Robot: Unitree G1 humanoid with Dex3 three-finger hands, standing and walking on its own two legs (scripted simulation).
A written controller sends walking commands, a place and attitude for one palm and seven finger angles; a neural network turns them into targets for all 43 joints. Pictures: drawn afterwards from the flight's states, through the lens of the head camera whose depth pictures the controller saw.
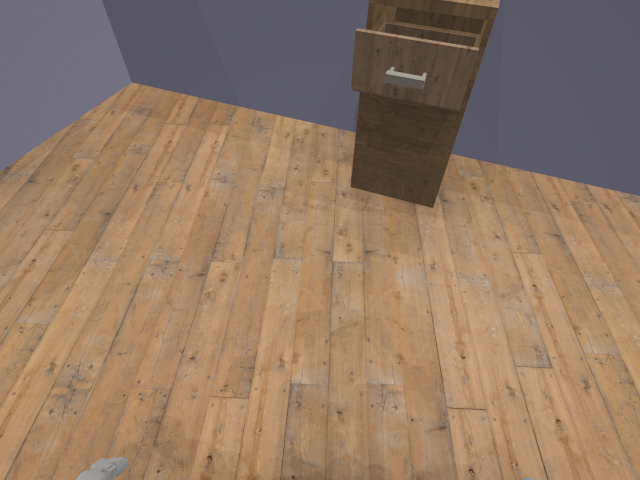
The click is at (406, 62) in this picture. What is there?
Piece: drawer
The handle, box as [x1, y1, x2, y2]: [384, 67, 426, 89]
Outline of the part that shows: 385,73 385,82 422,89 426,73 423,73 422,76 396,72 393,70 394,67 391,67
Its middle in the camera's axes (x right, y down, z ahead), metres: +0.25 -0.48 +1.14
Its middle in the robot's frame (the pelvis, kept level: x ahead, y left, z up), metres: +1.19 -0.19 -0.06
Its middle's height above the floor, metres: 0.71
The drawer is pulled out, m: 0.23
